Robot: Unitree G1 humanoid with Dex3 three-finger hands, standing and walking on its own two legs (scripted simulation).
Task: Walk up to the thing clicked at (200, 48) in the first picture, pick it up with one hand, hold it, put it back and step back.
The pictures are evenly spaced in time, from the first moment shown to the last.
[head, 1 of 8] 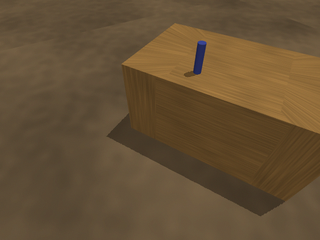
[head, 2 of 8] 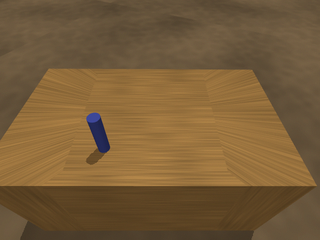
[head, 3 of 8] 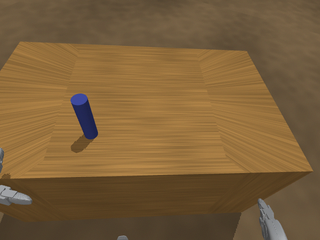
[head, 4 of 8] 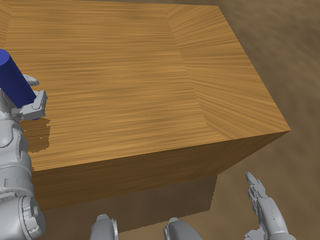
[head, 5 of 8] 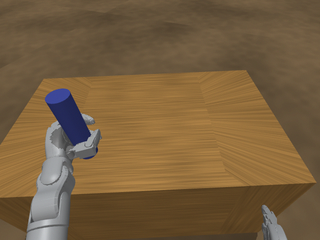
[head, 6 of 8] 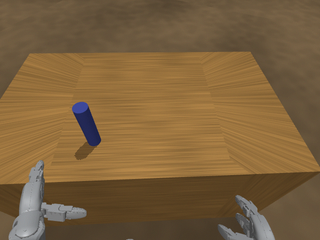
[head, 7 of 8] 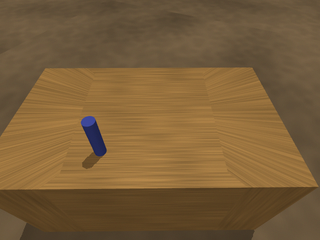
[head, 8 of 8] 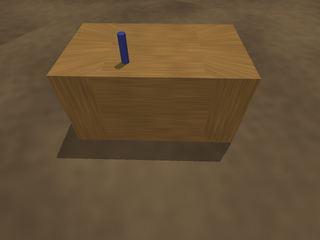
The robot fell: no
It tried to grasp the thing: yes
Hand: left
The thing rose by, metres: 0.27
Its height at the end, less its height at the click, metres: +0.00
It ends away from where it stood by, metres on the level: 0.01
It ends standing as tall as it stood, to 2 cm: yes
